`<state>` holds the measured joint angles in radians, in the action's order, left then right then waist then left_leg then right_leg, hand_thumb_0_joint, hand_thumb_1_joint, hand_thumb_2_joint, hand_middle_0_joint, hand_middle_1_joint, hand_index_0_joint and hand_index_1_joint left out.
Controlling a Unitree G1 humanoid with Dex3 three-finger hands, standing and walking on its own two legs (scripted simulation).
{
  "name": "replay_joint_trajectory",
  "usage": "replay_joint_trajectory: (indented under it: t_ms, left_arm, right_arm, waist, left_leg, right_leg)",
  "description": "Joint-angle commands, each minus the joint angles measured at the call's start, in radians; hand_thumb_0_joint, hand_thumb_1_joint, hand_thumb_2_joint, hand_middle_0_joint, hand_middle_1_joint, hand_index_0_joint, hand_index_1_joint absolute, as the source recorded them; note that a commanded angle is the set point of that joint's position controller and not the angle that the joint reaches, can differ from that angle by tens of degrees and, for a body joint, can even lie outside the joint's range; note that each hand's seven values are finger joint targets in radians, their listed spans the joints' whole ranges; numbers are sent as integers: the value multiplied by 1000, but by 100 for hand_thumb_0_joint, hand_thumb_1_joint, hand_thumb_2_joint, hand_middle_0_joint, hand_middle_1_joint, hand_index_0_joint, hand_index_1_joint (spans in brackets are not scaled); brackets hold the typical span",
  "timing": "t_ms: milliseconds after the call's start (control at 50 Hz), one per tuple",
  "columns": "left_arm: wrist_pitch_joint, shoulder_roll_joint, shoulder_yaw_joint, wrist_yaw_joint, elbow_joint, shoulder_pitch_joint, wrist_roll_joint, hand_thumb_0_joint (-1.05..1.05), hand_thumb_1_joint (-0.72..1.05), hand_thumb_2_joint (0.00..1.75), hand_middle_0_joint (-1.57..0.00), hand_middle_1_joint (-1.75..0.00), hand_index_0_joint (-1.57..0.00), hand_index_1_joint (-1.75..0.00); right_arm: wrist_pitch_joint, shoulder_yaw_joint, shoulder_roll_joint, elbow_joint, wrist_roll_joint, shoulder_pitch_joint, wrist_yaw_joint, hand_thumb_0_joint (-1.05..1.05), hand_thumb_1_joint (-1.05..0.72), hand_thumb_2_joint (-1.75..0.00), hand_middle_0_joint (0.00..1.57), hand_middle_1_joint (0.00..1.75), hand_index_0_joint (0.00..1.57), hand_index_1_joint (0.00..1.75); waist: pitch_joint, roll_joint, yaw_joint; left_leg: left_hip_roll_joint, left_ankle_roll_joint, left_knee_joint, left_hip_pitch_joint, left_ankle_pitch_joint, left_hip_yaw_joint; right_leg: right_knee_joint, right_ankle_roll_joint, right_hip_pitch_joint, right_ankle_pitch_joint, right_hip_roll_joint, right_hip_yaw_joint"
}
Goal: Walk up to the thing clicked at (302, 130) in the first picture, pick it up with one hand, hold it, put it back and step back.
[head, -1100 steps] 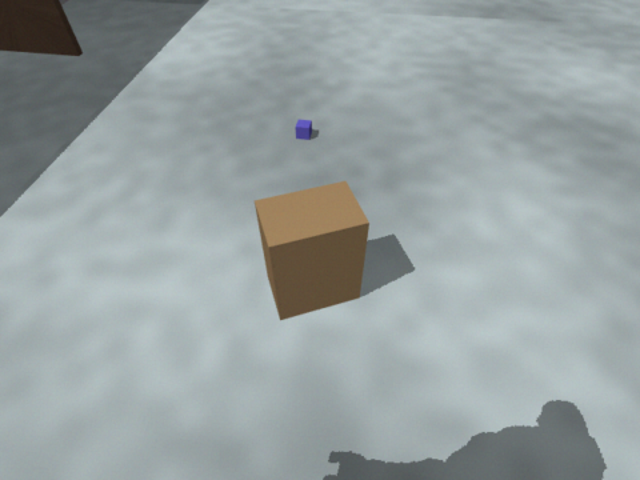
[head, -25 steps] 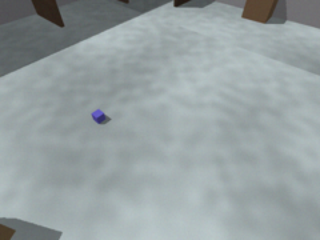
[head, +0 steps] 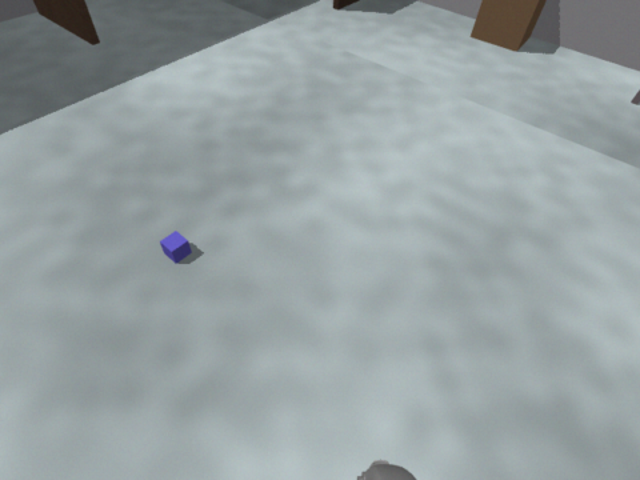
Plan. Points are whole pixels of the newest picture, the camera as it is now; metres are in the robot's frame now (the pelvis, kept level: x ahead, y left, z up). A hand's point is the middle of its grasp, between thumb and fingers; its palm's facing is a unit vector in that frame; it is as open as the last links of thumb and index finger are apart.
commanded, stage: walk up
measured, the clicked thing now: (176, 247) +1.00 +0.55 -0.74
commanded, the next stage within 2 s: none
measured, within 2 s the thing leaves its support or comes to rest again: neither
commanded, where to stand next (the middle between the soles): +0.78 -0.06 m, yaw -1 degrees
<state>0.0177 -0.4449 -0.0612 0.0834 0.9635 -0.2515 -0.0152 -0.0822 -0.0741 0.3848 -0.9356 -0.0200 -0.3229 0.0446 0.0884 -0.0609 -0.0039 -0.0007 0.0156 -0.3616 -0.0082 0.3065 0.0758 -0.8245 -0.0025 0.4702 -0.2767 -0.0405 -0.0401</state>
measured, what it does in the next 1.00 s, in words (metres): walks ahead: right foot, then left foot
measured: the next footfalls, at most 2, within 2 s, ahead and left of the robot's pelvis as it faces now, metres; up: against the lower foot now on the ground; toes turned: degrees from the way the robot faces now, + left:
right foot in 0.16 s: +0.25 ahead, -0.14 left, +0.00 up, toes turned -4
left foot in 0.60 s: +0.42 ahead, +0.12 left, +0.00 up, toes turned +5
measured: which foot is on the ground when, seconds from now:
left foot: down 0.00-0.16, up 0.18-0.58, down 0.60-1.00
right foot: up 0.00-0.14, down 0.16-0.64, up 0.66-1.00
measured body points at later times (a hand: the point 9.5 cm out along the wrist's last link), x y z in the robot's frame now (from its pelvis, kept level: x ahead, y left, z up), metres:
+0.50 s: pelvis +0.22 -0.03 +0.00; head +0.23 -0.04 +0.45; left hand +0.28 +0.29 -0.10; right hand +0.28 -0.36 -0.12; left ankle +0.34 +0.12 -0.71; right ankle +0.21 -0.13 -0.74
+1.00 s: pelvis +0.43 -0.04 -0.01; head +0.45 -0.04 +0.44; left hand +0.52 +0.28 -0.12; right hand +0.47 -0.36 -0.12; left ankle +0.39 +0.11 -0.74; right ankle +0.54 -0.17 -0.73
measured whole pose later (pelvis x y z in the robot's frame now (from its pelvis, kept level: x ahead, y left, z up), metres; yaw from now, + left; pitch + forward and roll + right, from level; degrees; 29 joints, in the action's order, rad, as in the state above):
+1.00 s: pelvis +0.43 -0.04 -0.01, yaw +0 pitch -2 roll +1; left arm 0.05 -0.43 -0.07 0.09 0.87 -0.26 -0.02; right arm -0.07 -0.05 0.41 -0.81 0.00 -0.38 0.05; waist 0.07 -0.02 -0.03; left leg -0.07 -0.03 -0.55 -0.13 0.38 0.07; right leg -0.61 -0.01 0.42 -0.20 -0.08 0.03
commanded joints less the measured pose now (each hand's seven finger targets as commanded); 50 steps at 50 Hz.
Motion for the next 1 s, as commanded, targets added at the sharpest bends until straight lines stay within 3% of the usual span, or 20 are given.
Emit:
replay_joint_trajectory:
  t_ms: [0,80,120,140,160,180,220,260,300,380,500,560,580,600,620,660,720,840,940,980]
  left_arm:
    - [32,-139,-34,6,-145,148,-3,0,90,90,-20,-30,-20,-30]
    - [31,-135,-48,3,-143,126,-2,0,90,90,-20,-30,-20,-30]
    - [39,-174,-78,-12,-99,-59,1,0,90,90,-20,-30,-20,-30]
    - [47,-236,-104,-25,-79,-180,-8,0,90,90,-20,-30,-20,-30]
    - [55,-332,-122,-35,-105,-210,3,0,90,90,-20,-30,-20,-30]
    - [53,-323,-114,-37,-128,-133,21,0,90,90,-20,-30,-20,-30]
    - [54,-257,-95,-45,-150,-24,23,0,90,90,-20,-30,-20,-30]
    - [62,-201,-79,-45,-160,15,18,0,90,90,-20,-30,-20,-30]
    - [76,-190,-74,-41,-175,-1,10,0,90,90,-20,-30,-20,-30]
    - [82,-217,-83,-32,-206,10,2,0,90,90,-20,-30,-20,-30]
    - [77,-237,-75,-23,-209,-42,2,0,90,90,-20,-30,-20,-30]
    - [69,-217,-55,-29,-215,-30,0,0,90,90,-20,-30,-20,-30]
    - [69,-170,-38,-31,-219,-60,0,0,90,90,-20,-30,-20,-30]
    - [68,-96,-19,-36,-232,-104,22,0,90,90,-20,-30,-20,-30]
    - [59,-172,-41,-50,-204,-115,20,0,90,90,-20,-30,-20,-30]
    - [57,-213,-40,-53,-183,-74,17,0,90,90,-20,-30,-20,-30]
    - [49,-190,-40,-38,-132,-155,23,0,90,90,-20,-30,-20,-30]
    - [43,-154,-42,-8,-168,-23,1,0,90,90,-20,-30,-20,-30]
    - [61,-149,-69,-5,-185,14,-5,0,90,90,-20,-30,-20,-30]
    - [72,-184,-88,-18,-148,-139,-4,0,90,90,-20,-30,-20,-30]
  right_arm:
    - [-17,-70,278,111,7,17,-17,0,-90,-90,20,30,20,30]
    - [-5,-71,288,140,7,16,-26,0,-90,-90,20,30,20,30]
    - [-2,-56,254,157,5,7,-28,0,-90,-90,20,30,20,30]
    - [-2,-37,205,164,10,-41,-27,0,-90,-90,20,30,20,30]
    - [2,-23,170,181,28,-113,-26,0,-90,-90,20,30,20,30]
    - [14,-44,260,151,17,-55,-35,0,-90,-90,20,30,20,30]
    - [11,-42,258,128,31,-28,-25,0,-90,-90,20,30,20,30]
    - [17,-38,239,100,23,-96,-11,0,-90,-90,20,30,20,30]
    - [21,-41,221,90,5,-104,6,0,-90,-90,20,30,20,30]
    - [20,-52,210,124,-13,-29,23,0,-90,-90,20,30,20,30]
    - [-7,-51,195,159,-12,78,26,0,-90,-90,20,30,20,30]
    - [-23,-63,221,130,-11,-10,14,0,-90,-90,20,30,20,30]
    - [-31,-78,270,100,-15,-124,1,0,-90,-90,20,30,20,30]
    - [-39,-101,362,110,-33,-204,-13,0,-90,-90,20,30,20,30]
    - [-35,-107,398,136,-5,-178,-14,0,-90,-90,20,30,20,30]
    - [-26,-85,341,149,19,-105,-20,0,-90,-90,20,30,20,30]
    - [-30,-57,284,164,21,-17,-22,0,-90,-90,20,30,20,30]
    - [-30,-62,302,183,13,-39,-16,0,-90,-90,20,30,20,30]
    - [-8,-51,288,215,28,-20,-12,0,-90,-90,20,30,20,30]
    - [-6,-31,237,234,28,-10,-16,0,-90,-90,20,30,20,30]
  waist:
    - [28,204,-36]
    - [-15,182,-10]
    - [-136,53,96]
    - [-205,-115,144]
    - [-255,-271,121]
    - [-182,-106,114]
    - [-43,-13,72]
    - [2,-52,17]
    - [-6,-47,16]
    - [9,-70,25]
    - [-12,-56,56]
    - [-42,45,-20]
    - [-120,172,-76]
    - [-198,397,-96]
    - [-161,299,-91]
    - [-71,118,-53]
    - [-36,217,5]
    - [-8,225,-33]
    - [-14,156,16]
    - [-113,53,91]
  left_leg:
    - [-227,154,125,-44,-348,-96]
    - [-233,136,12,-94,-430,-92]
    - [-160,98,-327,-150,-522,-27]
    - [-81,71,-611,-309,-326,16]
    - [72,34,-857,-563,187,-2]
    - [-11,38,-948,-547,220,-138]
    - [-61,51,-930,-543,97,-165]
    - [-101,32,-778,-494,21,-155]
    - [-103,8,-682,-481,-18,-123]
    - [-120,-31,-433,-476,-22,-62]
    - [-96,-17,-246,-385,-145,-17]
    - [-46,11,-161,-165,-100,2]
    - [-69,51,-90,6,-2,-68]
    - [-331,137,28,147,119,-477]
    - [-456,249,123,136,190,-742]
    - [-396,234,89,-8,20,-523]
    - [-286,174,82,-145,-139,-236]
    - [-270,205,95,-142,-189,-137]
    - [-234,167,-22,-328,-165,-176]
    - [-156,109,-259,-375,-173,-116]
  right_leg:
    - [193,-19,-4,134,-39,62]
    - [231,-52,-180,141,5,112]
    - [286,-82,-453,112,46,134]
    - [357,-105,-623,-39,-47,-18]
    - [550,-233,-738,-211,-372,-614]
    - [602,-294,-563,-358,-403,-686]
    - [613,-270,-360,-331,-314,-427]
    - [631,-210,-242,-266,-231,-270]
    - [618,-216,-232,-135,-193,-178]
    - [639,-227,-192,-196,-196,-108]
    - [568,-201,-213,-167,-185,-84]
    - [364,-168,-135,-13,-148,-26]
    - [114,-131,-85,161,-85,36]
    - [-215,-56,94,22,39,114]
    - [-316,-50,211,-272,86,23]
    - [-366,-52,196,-179,16,-79]
    - [-223,-33,87,-72,-40,-36]
    - [53,1,62,27,-68,52]
    - [238,-13,-208,82,9,125]
    - [318,-44,-436,94,18,105]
